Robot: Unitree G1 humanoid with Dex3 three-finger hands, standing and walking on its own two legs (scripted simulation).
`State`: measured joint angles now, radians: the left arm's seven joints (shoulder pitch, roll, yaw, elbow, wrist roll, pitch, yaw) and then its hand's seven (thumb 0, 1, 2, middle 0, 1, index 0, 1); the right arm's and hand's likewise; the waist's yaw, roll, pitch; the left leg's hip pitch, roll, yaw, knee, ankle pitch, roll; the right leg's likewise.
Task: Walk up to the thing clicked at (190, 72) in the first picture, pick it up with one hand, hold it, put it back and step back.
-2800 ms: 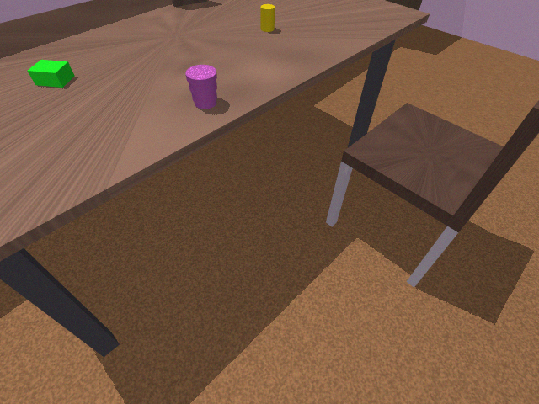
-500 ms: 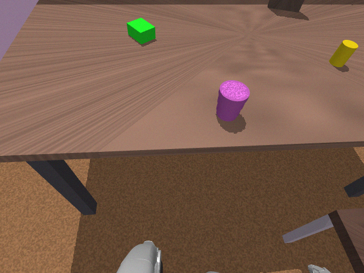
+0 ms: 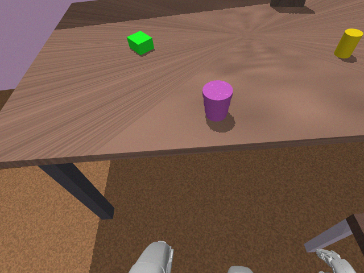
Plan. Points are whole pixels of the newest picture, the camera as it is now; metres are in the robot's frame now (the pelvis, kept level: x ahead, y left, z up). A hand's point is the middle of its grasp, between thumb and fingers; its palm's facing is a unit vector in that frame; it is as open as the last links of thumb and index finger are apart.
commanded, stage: walk up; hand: right
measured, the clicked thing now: (216, 102) +0.52 -0.09 +0.04
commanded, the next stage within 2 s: stand in 1.62 s
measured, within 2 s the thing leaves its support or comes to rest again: neither
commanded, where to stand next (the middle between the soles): +0.09 +0.04 m, yaw +0 degrees
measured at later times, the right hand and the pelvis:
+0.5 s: hand out of the picture +0.11 -0.22 -0.15, palm faces -0.09 +0.92 -0.38, open 7.4 cm; pelvis +0.01 +0.04 -0.01, yaw +4 degrees
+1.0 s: hand out of the picture +0.13 -0.20 -0.13, palm faces -0.08 +0.93 -0.36, open 7.4 cm; pelvis +0.02 +0.05 +0.02, yaw +3 degrees
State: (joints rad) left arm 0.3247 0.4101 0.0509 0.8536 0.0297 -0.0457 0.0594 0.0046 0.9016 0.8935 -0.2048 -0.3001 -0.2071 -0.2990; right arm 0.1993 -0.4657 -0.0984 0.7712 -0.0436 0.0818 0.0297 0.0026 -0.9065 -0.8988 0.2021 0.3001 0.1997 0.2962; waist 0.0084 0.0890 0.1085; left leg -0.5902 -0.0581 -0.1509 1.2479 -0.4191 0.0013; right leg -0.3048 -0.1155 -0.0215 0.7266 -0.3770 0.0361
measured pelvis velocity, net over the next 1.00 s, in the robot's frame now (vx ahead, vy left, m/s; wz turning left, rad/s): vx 0.02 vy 0.05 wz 0.05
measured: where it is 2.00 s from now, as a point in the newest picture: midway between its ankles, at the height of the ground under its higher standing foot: outside the picture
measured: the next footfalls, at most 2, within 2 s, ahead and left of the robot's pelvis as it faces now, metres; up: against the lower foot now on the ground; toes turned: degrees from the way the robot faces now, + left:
left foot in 0.18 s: +0.06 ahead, +0.18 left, +0.00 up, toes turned +2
right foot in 0.42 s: +0.09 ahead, -0.08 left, +0.00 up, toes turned +0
